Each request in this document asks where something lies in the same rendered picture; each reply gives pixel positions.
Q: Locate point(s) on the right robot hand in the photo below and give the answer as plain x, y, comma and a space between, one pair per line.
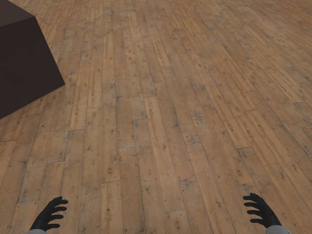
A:
265, 212

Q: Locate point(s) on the pedestal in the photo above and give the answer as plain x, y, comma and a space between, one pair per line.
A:
28, 70

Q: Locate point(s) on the left robot hand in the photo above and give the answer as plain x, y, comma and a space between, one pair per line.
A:
45, 216

